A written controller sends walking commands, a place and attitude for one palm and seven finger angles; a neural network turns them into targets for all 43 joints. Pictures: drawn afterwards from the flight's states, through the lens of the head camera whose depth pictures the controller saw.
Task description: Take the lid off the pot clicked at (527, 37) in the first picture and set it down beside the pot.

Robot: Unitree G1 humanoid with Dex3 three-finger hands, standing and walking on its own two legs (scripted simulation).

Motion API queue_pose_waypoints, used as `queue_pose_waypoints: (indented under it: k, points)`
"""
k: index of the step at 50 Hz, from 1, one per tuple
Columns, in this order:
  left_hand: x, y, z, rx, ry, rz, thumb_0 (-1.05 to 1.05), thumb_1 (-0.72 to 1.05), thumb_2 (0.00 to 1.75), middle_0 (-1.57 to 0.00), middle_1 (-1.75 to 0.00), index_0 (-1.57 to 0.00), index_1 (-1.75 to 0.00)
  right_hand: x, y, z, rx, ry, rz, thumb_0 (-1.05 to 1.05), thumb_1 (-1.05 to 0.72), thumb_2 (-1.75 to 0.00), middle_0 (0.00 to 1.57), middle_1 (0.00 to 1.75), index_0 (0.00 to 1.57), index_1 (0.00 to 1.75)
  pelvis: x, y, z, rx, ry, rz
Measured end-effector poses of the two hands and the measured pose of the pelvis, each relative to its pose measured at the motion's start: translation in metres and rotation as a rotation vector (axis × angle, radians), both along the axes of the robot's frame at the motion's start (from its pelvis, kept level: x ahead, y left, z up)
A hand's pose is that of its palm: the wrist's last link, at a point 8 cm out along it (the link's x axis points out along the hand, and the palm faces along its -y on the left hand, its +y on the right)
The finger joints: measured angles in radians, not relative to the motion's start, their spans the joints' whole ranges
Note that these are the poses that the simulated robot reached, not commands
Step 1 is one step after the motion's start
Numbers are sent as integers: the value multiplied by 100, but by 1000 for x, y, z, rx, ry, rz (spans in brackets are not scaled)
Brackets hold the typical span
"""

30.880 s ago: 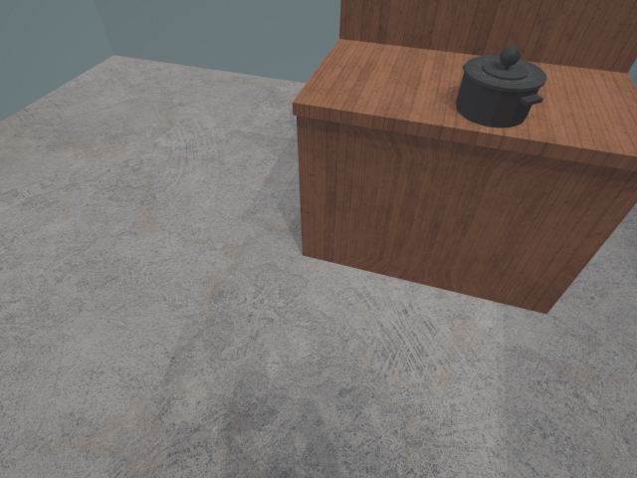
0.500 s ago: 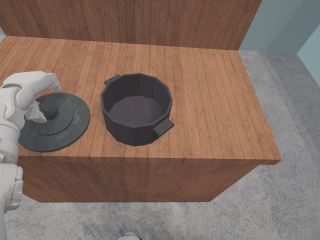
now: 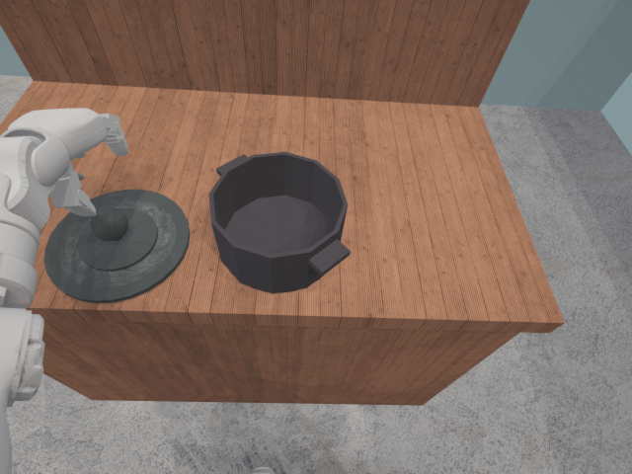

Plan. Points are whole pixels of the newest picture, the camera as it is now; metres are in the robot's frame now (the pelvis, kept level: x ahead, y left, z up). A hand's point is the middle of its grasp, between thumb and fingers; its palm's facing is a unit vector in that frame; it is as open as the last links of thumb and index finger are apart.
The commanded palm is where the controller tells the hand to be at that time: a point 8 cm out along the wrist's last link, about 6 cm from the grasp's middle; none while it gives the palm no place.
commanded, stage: raise the empty hand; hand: left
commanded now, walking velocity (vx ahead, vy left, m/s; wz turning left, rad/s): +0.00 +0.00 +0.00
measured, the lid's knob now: (109, 224) +0.45 +0.29 +0.01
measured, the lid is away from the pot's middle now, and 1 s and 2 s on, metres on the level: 0.24 0.24 0.24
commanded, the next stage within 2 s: draw the hand back to the body in 0.54 s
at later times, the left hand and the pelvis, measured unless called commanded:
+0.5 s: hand (58, 146) +0.45 +0.29 +0.16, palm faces -0.31 -0.07 -0.95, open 11.1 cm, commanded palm +0.45 +0.28 +0.22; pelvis +0.00 -0.01 +0.01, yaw +1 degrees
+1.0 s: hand (55, 169) +0.43 +0.30 +0.14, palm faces -0.31 -0.07 -0.95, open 11.1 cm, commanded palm +0.40 +0.29 +0.21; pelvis +0.00 -0.02 +0.01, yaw +1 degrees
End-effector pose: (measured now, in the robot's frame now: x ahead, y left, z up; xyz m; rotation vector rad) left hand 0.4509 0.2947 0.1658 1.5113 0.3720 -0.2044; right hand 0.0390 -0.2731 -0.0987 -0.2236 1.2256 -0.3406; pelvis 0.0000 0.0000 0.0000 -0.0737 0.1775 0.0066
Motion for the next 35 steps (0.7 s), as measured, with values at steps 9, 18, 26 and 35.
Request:
queue_pose_waypoints:
  k: [9, 18, 26, 35]
  points:
    - [-2, 0, 17, 2, -10, 15, 0, -3, 69, -38, -82, -38, -83, 14, 5, 0, 29, -30, 21, 1, -90, -90, 20, 30, 20, 30, 0, -2, 3, 6, -14, 4]
    - [-6, 2, 38, 9, -25, 41, 0, -3, 69, -38, -82, -38, -83, 32, 3, 3, 36, -67, 54, 0, -90, -90, 20, 30, 20, 30, -1, -5, 5, 10, -24, 13]
    - [-8, -2, 53, -5, -38, 49, 0, -3, 69, -38, -82, -38, -83, 42, 0, 5, 40, -86, 75, 1, -90, -90, 20, 30, 20, 30, -2, -9, 6, 14, -31, 19]
    - [-8, 2, 46, 6, -8, 62, 0, -3, 69, -38, -82, -38, -83, 37, -6, 7, 30, -70, 68, 0, -90, -90, 20, 30, 20, 30, -2, -14, 7, 15, -28, 19]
